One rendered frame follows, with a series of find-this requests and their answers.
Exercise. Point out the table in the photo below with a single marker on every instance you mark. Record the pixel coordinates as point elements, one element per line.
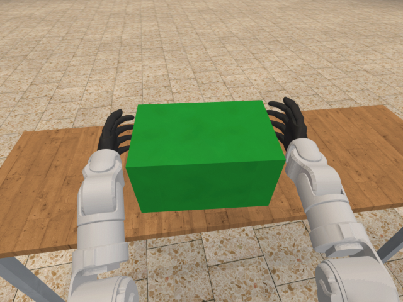
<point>41,177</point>

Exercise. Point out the right robot hand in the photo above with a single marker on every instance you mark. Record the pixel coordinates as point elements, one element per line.
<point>293,127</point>

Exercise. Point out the carton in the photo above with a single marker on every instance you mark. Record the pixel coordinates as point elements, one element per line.
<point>199,156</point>

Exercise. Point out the robot left upper arm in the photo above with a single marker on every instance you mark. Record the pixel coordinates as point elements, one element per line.
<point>112,289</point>

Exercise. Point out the left robot forearm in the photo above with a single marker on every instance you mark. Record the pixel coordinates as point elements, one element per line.
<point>101,245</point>

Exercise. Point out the right robot forearm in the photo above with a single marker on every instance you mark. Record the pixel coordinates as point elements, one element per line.
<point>334,229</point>

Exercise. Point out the left robot hand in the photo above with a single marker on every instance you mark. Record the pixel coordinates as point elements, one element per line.
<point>109,138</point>

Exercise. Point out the robot right upper arm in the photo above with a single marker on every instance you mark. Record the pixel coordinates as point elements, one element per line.
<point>353,279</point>

